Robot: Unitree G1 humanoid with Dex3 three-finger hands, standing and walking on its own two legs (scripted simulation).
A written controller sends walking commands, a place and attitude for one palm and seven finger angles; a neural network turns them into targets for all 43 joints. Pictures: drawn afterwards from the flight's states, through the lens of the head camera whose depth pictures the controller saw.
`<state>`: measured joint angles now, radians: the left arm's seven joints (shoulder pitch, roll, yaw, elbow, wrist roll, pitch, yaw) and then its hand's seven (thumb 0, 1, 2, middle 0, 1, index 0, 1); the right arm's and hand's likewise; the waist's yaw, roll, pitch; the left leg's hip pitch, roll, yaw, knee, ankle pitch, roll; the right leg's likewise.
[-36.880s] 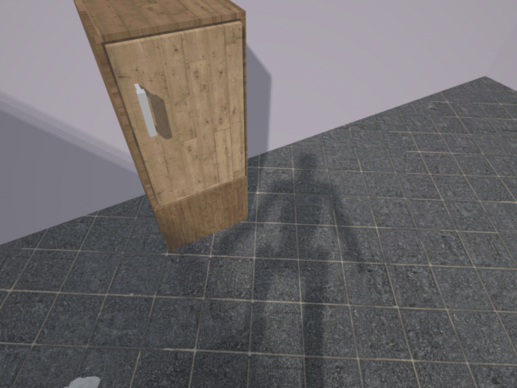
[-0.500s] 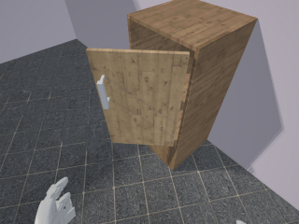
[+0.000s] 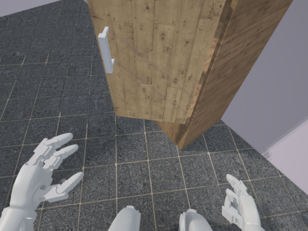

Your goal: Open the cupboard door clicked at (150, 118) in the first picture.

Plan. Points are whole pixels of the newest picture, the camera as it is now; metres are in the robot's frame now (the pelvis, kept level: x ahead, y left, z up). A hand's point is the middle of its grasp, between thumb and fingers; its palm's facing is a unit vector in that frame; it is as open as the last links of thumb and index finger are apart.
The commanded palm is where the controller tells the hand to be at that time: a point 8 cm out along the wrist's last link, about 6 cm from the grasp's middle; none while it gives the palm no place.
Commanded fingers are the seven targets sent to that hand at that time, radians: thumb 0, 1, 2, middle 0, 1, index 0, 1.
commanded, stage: raise the hand with hooked fingers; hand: left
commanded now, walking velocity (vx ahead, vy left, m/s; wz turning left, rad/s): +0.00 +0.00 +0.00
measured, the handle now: (108, 51) +0.61 +0.22 +0.08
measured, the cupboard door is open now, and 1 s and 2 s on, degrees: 45 45 45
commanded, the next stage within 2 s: move the hooked fingers beside the handle in 1.46 s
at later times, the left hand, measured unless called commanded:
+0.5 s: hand (51, 157) +0.25 +0.26 +0.07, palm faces -0.01 -1.00 -0.06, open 12.8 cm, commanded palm +0.23 +0.31 +0.07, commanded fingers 0.00 -0.45 0.32 -0.30 -1.17 -0.30 -1.17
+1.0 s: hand (44, 129) +0.31 +0.28 +0.09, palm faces -0.01 -1.00 -0.04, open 13.9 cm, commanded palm +0.28 +0.33 +0.09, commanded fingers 0.00 -0.50 0.30 -0.30 -1.20 -0.30 -1.20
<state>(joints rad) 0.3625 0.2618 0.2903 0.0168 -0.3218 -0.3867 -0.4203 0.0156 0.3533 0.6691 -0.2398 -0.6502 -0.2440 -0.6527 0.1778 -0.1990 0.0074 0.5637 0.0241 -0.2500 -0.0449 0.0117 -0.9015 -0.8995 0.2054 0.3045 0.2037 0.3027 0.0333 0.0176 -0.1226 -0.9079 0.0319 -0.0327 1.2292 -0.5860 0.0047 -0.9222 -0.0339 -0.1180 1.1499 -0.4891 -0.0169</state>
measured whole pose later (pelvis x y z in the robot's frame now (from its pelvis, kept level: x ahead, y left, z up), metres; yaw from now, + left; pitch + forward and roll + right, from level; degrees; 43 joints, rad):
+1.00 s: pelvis +0.01 +0.01 +0.03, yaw -1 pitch +14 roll -3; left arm -0.03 0.42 0.44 0.40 -0.36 -0.29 -0.53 -0.01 -0.50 0.31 -0.30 -1.20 -0.30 -1.20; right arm 0.29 -0.28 0.04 0.53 0.03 -0.20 -0.07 0.01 -0.90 -0.90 0.21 0.30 0.20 0.30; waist -0.01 0.02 -0.11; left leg -0.76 0.03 0.00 1.05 -0.53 0.03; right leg -0.78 -0.03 -0.09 0.97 -0.42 0.01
